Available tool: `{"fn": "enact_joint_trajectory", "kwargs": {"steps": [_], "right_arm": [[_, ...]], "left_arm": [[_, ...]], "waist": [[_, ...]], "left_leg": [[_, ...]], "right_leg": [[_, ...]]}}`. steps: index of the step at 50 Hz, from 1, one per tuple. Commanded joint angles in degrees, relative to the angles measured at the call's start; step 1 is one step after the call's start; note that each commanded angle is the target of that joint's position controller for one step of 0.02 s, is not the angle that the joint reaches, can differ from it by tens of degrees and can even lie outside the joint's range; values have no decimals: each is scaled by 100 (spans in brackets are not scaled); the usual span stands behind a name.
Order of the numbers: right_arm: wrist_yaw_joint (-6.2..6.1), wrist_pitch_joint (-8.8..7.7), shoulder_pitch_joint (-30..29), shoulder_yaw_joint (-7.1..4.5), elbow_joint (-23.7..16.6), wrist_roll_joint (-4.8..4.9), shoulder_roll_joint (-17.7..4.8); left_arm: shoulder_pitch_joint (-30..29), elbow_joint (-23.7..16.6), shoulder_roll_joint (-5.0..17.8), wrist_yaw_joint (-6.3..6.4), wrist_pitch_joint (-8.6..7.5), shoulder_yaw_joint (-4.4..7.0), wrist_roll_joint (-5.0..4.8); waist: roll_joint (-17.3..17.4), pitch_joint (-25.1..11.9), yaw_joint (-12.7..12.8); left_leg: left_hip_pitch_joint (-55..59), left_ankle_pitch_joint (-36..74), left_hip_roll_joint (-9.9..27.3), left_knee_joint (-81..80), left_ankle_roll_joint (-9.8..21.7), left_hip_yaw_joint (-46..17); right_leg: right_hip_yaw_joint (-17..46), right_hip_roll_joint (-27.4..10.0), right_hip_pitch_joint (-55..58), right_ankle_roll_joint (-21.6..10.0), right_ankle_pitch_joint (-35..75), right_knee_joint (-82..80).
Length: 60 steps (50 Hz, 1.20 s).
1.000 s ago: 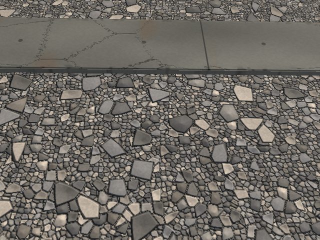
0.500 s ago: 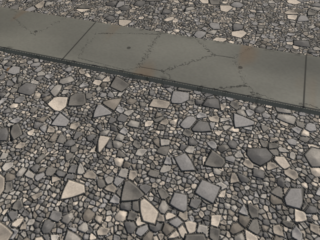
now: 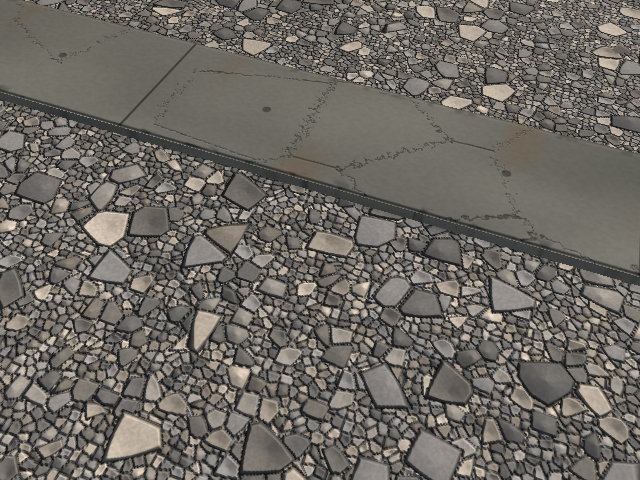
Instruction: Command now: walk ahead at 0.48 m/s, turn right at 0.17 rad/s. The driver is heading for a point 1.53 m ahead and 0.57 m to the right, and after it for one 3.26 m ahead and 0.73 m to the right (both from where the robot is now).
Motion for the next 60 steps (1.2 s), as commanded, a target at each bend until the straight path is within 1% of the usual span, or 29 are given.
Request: {"fn": "enact_joint_trajectory", "kwargs": {"steps": [1,4,7,8,9,10,11,12,13,14,16,19,25,30,32,34,35,36,37,38,39,42,45,49,52,55,57,59,60], "right_arm": [[-64,-127,60,-143,-126,-35,-741],[-144,-140,26,-130,11,-43,-807],[-229,-67,-97,-184,58,-140,-1073],[-240,-16,-152,-205,30,-127,-1162],[-229,-37,-109,-155,-129,-102,-1054],[-85,-81,306,-62,-363,-25,-450],[-77,-134,-241,-136,-437,-102,-864],[-45,-219,-613,-128,-604,-36,-906],[-46,-269,-744,-107,-628,-42,-882],[-52,-218,-804,-104,-638,-95,-826],[-27,2,-669,-72,-678,-204,-701],[6,166,-976,-31,-849,-224,-569],[48,164,-2322,-3,-1316,-157,-586],[71,71,-2980,41,-1625,-97,-646],[53,18,-2655,7,-1591,-78,-781],[-46,-61,-1512,-112,-1259,-65,-1047],[-135,-137,-711,-206,-1129,-140,-1329],[-236,-128,0,-320,-1154,-279,-1755],[-219,-12,-282,-400,-1121,-199,-1927],[-184,42,-731,-311,-1229,-163,-1309],[-156,39,-990,-208,-1259,-115,-883],[-138,-63,-955,-156,-1053,-99,-718],[-73,-208,-736,-204,-902,-12,-776],[-67,-202,-629,-226,-754,-9,-766],[-84,-160,-645,-244,-688,23,-826],[-139,-84,-454,-307,-591,49,-1007],[-201,2,-381,-344,-542,71,-1112],[-216,84,-340,-345,-536,108,-1154],[-188,101,13,-255,-718,48,-803]], "left_arm": [[-846,-558,170,-28,-93,-39,-41],[-890,-608,196,-5,-116,-47,-20],[240,-262,447,82,-153,67,-8],[1059,-2,587,114,-197,148,34],[1847,156,1027,194,-195,296,114],[1644,84,1587,229,-149,442,98],[1424,115,1401,179,-130,438,-192],[1025,52,1195,203,-118,394,-193],[830,49,892,206,-123,328,-161],[694,55,754,230,-148,287,-158],[636,93,628,255,-215,230,-186],[825,142,838,260,-294,289,-195],[1485,237,884,283,-249,332,-207],[1788,227,938,358,-206,351,-94],[1521,126,1034,405,-207,377,-78],[1170,29,1133,360,-252,389,-97],[1140,-19,974,293,-310,341,-170],[1400,-205,409,291,-358,197,-307],[1788,-355,492,295,-309,186,-250],[1593,-113,822,341,-193,228,-93],[1179,-130,800,271,-168,229,-48],[973,-199,569,112,-15,198,43],[620,-396,464,15,71,162,28],[-107,-690,348,-57,69,93,23],[-553,-837,112,-121,12,-31,-7],[-688,-921,198,-134,15,-23,48],[-393,-878,352,-85,-8,35,120],[678,-525,579,36,-150,154,242],[1057,-497,1089,138,-209,267,243]], "waist": [[686,635,-111],[623,570,-10],[838,-245,493],[742,-682,852],[265,-1242,1114],[-1148,-1584,537],[-370,-1544,668],[-92,-753,512],[406,-329,362],[539,-88,191],[383,-113,-47],[257,-10,-36],[25,104,497],[-93,90,713],[-174,38,461],[-64,-441,-99],[314,-1019,-470],[1164,-1852,-563],[2197,-2092,-141],[981,-1129,-32],[435,-526,-61],[855,-52,134],[850,-67,166],[762,187,136],[880,167,62],[968,20,-7],[1004,-197,91],[546,-803,568],[-365,-1418,545]], "left_leg": [[-419,3018,1588,-388,476,-177],[-17,4323,1737,-79,325,126],[411,6697,1761,1883,147,414],[-13,6201,1656,3162,76,565],[-1191,4334,1415,4899,3,671],[-3647,-1075,55,7086,-282,443],[-4266,-1106,224,7466,-187,-635],[-4474,-521,564,7177,-163,-670],[-4288,-227,784,6724,-185,-581],[-4034,-192,915,6379,-258,-574],[-3570,-252,1017,5876,-462,-532],[-3689,61,1072,5142,-692,-318],[-4215,1452,949,3446,-856,-247],[-4153,1284,660,2641,-725,-266],[-3427,989,555,2173,-587,-367],[-1729,711,330,1693,-364,-292],[-436,448,934,1509,-131,-815],[1010,-612,2540,1321,218,-2602],[1227,-960,3206,650,762,-4828],[419,-1508,2970,659,705,-4168],[-307,-1109,2621,551,585,-3215],[-1176,606,2028,233,324,-1579],[-1110,1507,2066,51,423,-983],[-1059,2981,1933,59,419,-49],[-1244,3816,1663,367,217,705],[-817,4337,1797,861,78,836],[-576,5001,1874,1637,16,837],[-935,4062,1614,3509,-179,969],[-2215,831,1309,5143,-371,1029]], "right_leg": [[-110,191,-18,-157,401,-776],[-336,455,511,-486,273,-1374],[-577,1002,1779,-844,-498,-1520],[-492,1099,2852,-992,-408,-1944],[780,162,4224,-1321,-1054,-2071],[4053,-1380,5617,-2322,-1009,-2599],[4590,-1309,5514,-2322,-1021,-3163],[3692,-1218,4743,-2148,-767,-3283],[3151,-1016,4029,-1963,-125,-3410],[2733,-754,3478,-1801,364,-3478],[2204,-428,2902,-1682,877,-3637],[1887,-160,2543,-1641,861,-3824],[1957,63,3151,-1203,1048,-3669],[2313,-88,3836,-1157,1875,-3136],[2473,-148,3732,-989,2065,-2876],[2370,133,3336,-740,2770,-1833],[2062,484,2792,-591,2163,-627],[1368,981,1650,-436,-417,1011],[913,1339,469,-392,-2735,1921],[944,778,103,-405,-2214,2318],[859,620,201,-367,-1734,2159],[684,292,512,-239,-1372,1751],[626,215,210,-180,-1014,1679],[374,183,-119,-35,-332,854],[-81,307,668,-81,353,-551],[-322,485,1093,-237,190,-1220],[-340,705,1540,-442,-276,-1534],[-135,866,2925,-710,586,-2472],[1259,-567,4377,-1008,3213,-2034]]}}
